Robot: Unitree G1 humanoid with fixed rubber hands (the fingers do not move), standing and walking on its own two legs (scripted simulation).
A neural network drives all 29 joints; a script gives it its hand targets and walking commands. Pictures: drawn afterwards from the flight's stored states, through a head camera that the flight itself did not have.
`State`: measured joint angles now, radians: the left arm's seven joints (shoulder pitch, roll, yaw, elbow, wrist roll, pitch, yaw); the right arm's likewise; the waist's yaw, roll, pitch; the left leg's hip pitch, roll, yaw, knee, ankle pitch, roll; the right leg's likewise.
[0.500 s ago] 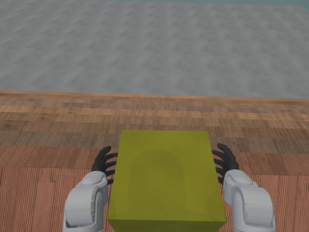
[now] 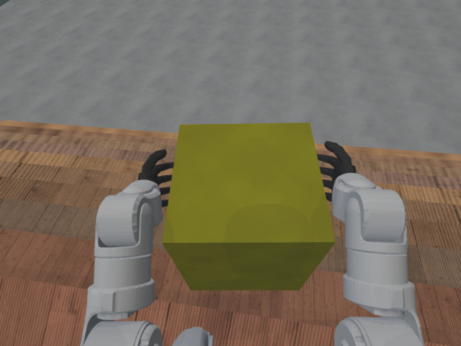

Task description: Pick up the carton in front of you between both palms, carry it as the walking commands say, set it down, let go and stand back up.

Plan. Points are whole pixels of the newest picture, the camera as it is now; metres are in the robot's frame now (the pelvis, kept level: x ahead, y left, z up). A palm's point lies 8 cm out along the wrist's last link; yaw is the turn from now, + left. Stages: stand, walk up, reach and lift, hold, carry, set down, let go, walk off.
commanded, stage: carry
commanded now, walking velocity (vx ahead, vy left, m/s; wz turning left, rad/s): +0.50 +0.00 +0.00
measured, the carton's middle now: (244, 214) +0.35 +0.01 +0.03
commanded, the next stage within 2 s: none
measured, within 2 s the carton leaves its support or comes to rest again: neither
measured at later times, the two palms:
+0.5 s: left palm (198, 86) +0.68 +0.13 +0.07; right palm (327, 89) +0.65 -0.16 +0.08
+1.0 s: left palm (221, 93) +0.99 +0.12 -0.18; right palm (301, 90) +1.01 -0.18 -0.18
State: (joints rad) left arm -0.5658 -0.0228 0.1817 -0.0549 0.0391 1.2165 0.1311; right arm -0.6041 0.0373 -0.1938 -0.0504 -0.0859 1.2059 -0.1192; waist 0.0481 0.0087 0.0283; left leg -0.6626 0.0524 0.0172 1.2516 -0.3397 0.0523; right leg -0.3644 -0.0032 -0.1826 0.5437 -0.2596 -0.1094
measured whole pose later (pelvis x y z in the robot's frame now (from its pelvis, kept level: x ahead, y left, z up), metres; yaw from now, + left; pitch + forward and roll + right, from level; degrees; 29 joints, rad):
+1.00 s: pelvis +0.64 -0.04 -0.27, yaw -2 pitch +2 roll +0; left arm -0.67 0.00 0.13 0.19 -0.01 1.18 0.16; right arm -0.63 0.01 -0.28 0.10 -0.08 1.18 -0.11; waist 0.13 0.02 0.05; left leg -0.72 0.02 0.00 0.77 0.28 0.07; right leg -0.28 0.17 -0.09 1.10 -0.85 -0.18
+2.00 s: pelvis +1.45 -0.08 -0.76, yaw -2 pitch +2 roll +1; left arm -0.51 -0.05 0.23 0.19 0.08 1.05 0.10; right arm -0.55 -0.02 -0.11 0.25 0.06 1.02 -0.20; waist -0.16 0.02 -0.02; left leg -0.40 -0.17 0.05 1.01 -0.64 0.15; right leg -0.75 0.01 0.08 1.24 -0.26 -0.04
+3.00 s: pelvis +2.32 -0.14 -1.28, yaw -1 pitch +0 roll -2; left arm -0.52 0.03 0.08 0.24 -0.06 1.03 0.20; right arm -0.50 0.06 -0.24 0.18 -0.09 1.01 -0.09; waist 0.17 -0.01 -0.02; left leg -0.73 -0.02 -0.08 1.27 -0.23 0.03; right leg -0.42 0.16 -0.08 1.02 -0.55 -0.16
